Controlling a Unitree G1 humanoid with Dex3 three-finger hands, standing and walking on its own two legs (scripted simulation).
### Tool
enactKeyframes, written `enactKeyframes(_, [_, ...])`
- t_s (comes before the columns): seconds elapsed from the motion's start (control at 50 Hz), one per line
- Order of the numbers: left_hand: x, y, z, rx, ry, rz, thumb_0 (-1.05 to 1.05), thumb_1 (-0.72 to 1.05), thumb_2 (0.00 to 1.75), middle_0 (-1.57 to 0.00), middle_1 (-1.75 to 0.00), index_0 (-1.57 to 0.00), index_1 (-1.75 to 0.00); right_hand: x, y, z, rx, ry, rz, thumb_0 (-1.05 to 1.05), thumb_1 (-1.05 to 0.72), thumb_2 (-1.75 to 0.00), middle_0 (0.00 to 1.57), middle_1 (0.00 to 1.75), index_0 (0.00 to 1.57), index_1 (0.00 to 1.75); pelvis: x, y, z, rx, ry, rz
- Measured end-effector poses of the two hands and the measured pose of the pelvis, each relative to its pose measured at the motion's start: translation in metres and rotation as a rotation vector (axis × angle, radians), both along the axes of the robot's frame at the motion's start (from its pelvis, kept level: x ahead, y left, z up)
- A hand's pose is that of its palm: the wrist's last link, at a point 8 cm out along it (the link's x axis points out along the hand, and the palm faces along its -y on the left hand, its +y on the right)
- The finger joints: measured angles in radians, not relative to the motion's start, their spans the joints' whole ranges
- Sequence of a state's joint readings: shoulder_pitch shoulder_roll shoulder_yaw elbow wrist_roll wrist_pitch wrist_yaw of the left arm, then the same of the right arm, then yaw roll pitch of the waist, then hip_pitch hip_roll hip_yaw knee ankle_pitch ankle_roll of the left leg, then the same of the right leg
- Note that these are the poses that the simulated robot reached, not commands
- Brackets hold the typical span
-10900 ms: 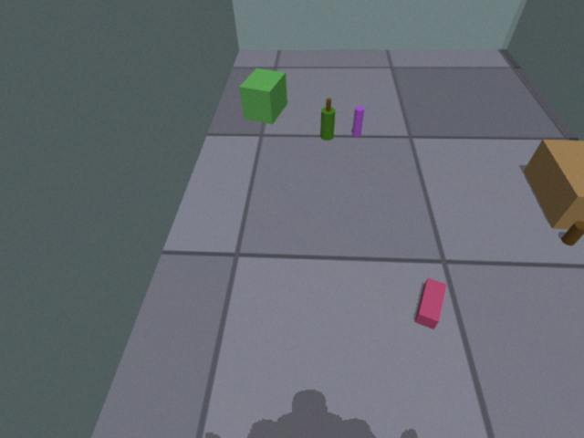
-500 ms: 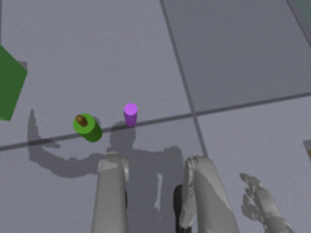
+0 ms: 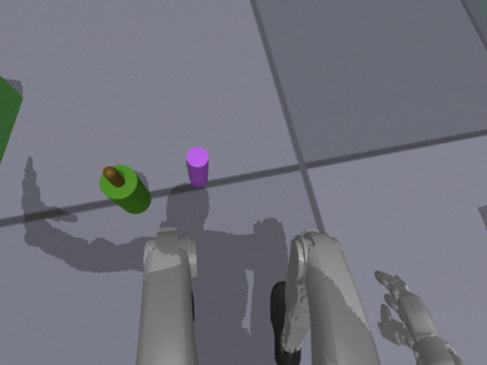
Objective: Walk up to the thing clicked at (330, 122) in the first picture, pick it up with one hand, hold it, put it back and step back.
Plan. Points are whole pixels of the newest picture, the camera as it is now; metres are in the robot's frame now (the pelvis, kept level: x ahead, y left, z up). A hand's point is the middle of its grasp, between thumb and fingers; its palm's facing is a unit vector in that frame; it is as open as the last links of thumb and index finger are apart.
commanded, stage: go down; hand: left
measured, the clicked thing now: (124, 187) +0.43 +0.29 -0.30
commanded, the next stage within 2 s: approach in 0.38 s
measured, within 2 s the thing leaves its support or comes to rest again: neither
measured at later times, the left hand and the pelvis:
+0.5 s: hand out of the picture +0.33 +0.47 -0.01, palm faces +0.31 -0.94 -0.10, open 17.7 cm; pelvis +0.00 +0.00 -0.02, yaw +0 degrees
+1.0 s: hand (35, 204) +0.36 +0.41 -0.18, palm faces +0.30 -0.95 +0.03, open 17.6 cm; pelvis -0.01 +0.00 -0.10, yaw -4 degrees
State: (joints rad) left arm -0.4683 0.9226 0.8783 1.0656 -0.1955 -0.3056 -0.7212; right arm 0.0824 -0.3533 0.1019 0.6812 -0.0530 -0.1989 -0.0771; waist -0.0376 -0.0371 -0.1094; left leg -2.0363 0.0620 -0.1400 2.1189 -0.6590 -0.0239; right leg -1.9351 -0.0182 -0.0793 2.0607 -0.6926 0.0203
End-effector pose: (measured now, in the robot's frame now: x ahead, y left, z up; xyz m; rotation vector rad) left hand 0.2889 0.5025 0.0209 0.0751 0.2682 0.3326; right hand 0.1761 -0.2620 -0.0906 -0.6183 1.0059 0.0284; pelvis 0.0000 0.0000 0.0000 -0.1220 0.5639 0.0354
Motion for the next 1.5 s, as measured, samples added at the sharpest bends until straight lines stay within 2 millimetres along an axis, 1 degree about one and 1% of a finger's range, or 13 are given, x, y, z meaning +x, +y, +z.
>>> enactKeyframes(0.34, [0.003, 0.005, -0.012, 0.001, -0.032, -0.01, -0.02, -0.6, 0.07, -0.03, -0.08, -0.04, -0.07, -0.003, 0.0, -0.007, -0.014, -0.003, -0.001, 0.0, -0.89, -0.9, 0.21, 0.3, 0.21, 0.31, -0.003, 0.004, -0.013, -0.009, -0.006, -0.003])
enactKeyframes(0.56, [0.003, 0.007, -0.019, -0.003, -0.059, -0.002, -0.02, -0.61, 0.06, -0.05, -0.08, -0.05, -0.08, -0.004, -0.002, -0.019, -0.017, 0.019, 0.01, 0.0, -0.9, -0.9, 0.21, 0.3, 0.21, 0.31, -0.003, 0.003, -0.024, -0.007, -0.009, -0.005])
enactKeyframes(0.64, [0.0, 0.006, -0.029, -0.011, -0.088, 0.003, -0.02, -0.61, 0.03, -0.06, -0.07, -0.06, -0.07, -0.005, -0.003, -0.027, -0.016, 0.027, 0.016, 0.0, -0.9, -0.9, 0.2, 0.3, 0.21, 0.31, -0.003, 0.003, -0.03, -0.004, -0.009, -0.01])
enactKeyframes(0.7, [0.0, 0.002, -0.044, -0.018, -0.129, 0.011, -0.01, -0.61, 0.02, -0.07, -0.07, -0.07, -0.07, -0.005, -0.004, -0.035, -0.019, 0.037, 0.034, 0.0, -0.9, -0.9, 0.2, 0.3, 0.21, 0.31, -0.003, 0.002, -0.039, -0.003, -0.013, -0.014])
enactKeyframes(0.76, [0.004, -0.005, -0.068, -0.027, -0.17, 0.018, -0.01, -0.61, 0.01, -0.07, -0.08, -0.07, -0.07, -0.003, -0.003, -0.045, -0.026, 0.042, 0.059, 0.0, -0.9, -0.89, 0.2, 0.3, 0.21, 0.31, -0.003, 0.002, -0.05, -0.004, -0.025, -0.02])
enactKeyframes(0.8, [0.008, -0.012, -0.088, -0.038, -0.187, 0.018, -0.01, -0.61, 0.01, -0.07, -0.08, -0.08, -0.08, -0.001, -0.002, -0.052, -0.033, 0.045, 0.078, 0.0, -0.9, -0.89, 0.2, 0.3, 0.21, 0.3, -0.003, 0.002, -0.059, -0.007, -0.036, -0.025])
enactKeyframes(0.94, [0.026, -0.043, -0.171, -0.093, -0.182, -0.008, -0.02, -0.61, 0.01, -0.07, -0.09, -0.08, -0.08, 0.004, 0.002, -0.072, -0.078, 0.063, 0.146, 0.0, -0.9, -0.89, 0.2, 0.3, 0.21, 0.3, -0.005, 0.002, -0.092, -0.027, -0.095, -0.049])
enactKeyframes(1.0, [0.033, -0.052, -0.201, -0.099, -0.172, -0.024, -0.02, -0.61, 0.01, -0.08, -0.1, -0.08, -0.09, 0.004, 0.003, -0.079, -0.108, 0.082, 0.168, 0.0, -0.9, -0.89, 0.2, 0.3, 0.21, 0.3, -0.005, 0.003, -0.104, -0.04, -0.124, -0.059])
enactKeyframes(1.16, [0.042, -0.072, -0.256, -0.097, -0.151, -0.065, -0.02, -0.61, 0.03, -0.07, -0.11, -0.08, -0.1, -0.001, 0.008, -0.089, -0.167, 0.151, 0.216, 0.0, -0.9, -0.89, 0.21, 0.3, 0.21, 0.31, -0.005, 0.009, -0.124, -0.076, -0.187, -0.077])
enactKeyframes(1.26, [0.041, -0.093, -0.285, -0.125, -0.142, -0.065, -0.02, -0.61, 0.04, -0.06, -0.13, -0.08, -0.11, -0.002, 0.012, -0.09, -0.193, 0.171, 0.248, 0.0, -0.9, -0.89, 0.21, 0.3, 0.21, 0.31, -0.006, 0.012, -0.132, -0.095, -0.223, -0.085])
enactKeyframes(1.34, [0.043, -0.112, -0.302, -0.138, -0.157, -0.039, -0.02, -0.61, 0.06, -0.06, -0.14, -0.08, -0.11, -0.001, 0.016, -0.088, -0.214, 0.178, 0.277, 0.0, -0.9, -0.89, 0.21, 0.3, 0.21, 0.31, -0.007, 0.013, -0.138, -0.107, -0.253, -0.091])
enactKeyframes(1.4, [0.047, -0.121, -0.306, -0.123, -0.183, -0.02, -0.02, -0.61, 0.07, -0.05, -0.14, -0.08, -0.12, 0.0, 0.018, -0.087, -0.228, 0.182, 0.288, 0.0, -0.9, -0.89, 0.21, 0.3, 0.21, 0.31, -0.009, 0.014, -0.141, -0.116, -0.273, -0.093])
enactKeyframes(1.5, [0.053, -0.131, -0.3, -0.078, -0.224, -0.025, -0.02, -0.61, 0.09, -0.04, -0.15, -0.08, -0.12, -0.004, 0.02, -0.086, -0.231, 0.187, 0.283, 0.0, -0.9, -0.89, 0.21, 0.3, 0.21, 0.31, -0.012, 0.016, -0.143, -0.125, -0.29, -0.092])
